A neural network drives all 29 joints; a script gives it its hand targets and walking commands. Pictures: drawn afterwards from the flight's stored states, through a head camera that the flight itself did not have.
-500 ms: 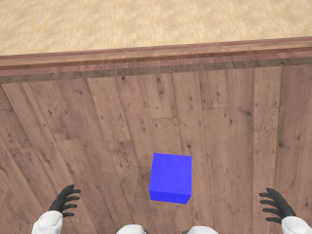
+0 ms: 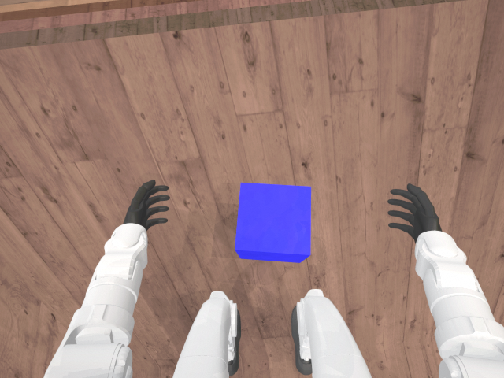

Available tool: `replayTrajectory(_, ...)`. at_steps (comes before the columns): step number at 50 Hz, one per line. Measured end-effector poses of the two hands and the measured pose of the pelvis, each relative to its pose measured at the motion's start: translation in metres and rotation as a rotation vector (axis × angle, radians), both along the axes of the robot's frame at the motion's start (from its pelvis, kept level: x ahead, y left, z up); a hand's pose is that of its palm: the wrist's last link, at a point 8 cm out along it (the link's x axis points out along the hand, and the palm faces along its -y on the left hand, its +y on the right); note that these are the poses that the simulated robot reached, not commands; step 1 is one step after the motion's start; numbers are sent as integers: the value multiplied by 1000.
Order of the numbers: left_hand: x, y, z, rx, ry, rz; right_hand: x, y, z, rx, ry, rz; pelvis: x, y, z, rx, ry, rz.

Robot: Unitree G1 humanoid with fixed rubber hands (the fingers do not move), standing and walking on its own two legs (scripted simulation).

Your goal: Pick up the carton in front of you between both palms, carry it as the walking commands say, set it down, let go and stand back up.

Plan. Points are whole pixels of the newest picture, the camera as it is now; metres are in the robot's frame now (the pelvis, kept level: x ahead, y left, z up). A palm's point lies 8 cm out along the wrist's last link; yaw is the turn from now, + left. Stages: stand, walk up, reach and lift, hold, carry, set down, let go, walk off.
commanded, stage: reach and lift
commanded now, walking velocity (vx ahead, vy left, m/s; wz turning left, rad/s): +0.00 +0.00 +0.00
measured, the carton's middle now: (272, 225) +0.42 -0.03 -0.57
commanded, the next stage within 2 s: none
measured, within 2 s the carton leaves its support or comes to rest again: neither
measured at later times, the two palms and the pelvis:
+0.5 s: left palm (186, 172) +0.46 +0.16 -0.17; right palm (372, 183) +0.43 -0.22 -0.17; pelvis -0.05 +0.00 -0.07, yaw +0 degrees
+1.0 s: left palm (205, 210) +0.44 +0.17 -0.41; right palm (345, 218) +0.41 -0.22 -0.41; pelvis -0.07 +0.00 -0.26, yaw +0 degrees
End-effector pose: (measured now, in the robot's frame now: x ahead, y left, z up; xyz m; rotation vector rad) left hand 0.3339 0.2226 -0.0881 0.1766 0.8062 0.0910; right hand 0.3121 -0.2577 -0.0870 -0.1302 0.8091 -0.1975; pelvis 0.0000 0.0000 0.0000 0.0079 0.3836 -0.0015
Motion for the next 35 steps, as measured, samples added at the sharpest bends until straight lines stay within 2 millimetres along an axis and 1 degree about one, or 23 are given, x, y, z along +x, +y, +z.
replayTrajectory(8, 54, -26, -23, -50, -81, -10, 47, 14, -23, 47, -94, -24, -40, -1, -28, -4, 129, 5)
replayTrajectory(13, 91, -43, -33, -83, -120, -13, 81, 27, -35, 75, -138, -33, -58, -1, -45, -6, 201, 5)
replayTrajectory(17, 114, -54, -42, -96, -148, -20, 103, 35, -44, 83, -170, -36, -63, -1, -55, -6, 260, 6)
replayTrajectory(19, 121, -57, -48, -98, -154, -22, 109, 38, -50, 84, -177, -38, -62, -1, -57, -5, 289, 6)
replayTrajectory(22, 126, -59, -62, -100, -152, -22, 113, 40, -64, 85, -176, -45, -58, -1, -61, -4, 334, 7)
replayTrajectory(25, 127, -59, -82, -99, -144, -16, 113, 41, -84, 87, -166, -51, -51, -1, -68, -4, 380, 7)
replayTrajectory(28, 125, -58, -109, -97, -130, -5, 112, 41, -109, 85, -151, -55, -44, 0, -81, -5, 428, 7)
replayTrajectory(31, 121, -56, -144, -95, -115, 8, 110, 40, -142, 82, -133, -57, -39, 0, -101, -8, 475, 8)
replayTrajectory(35, 114, -54, -196, -91, -103, 14, 106, 38, -191, 76, -114, -57, -37, 1, -135, -12, 521, 9)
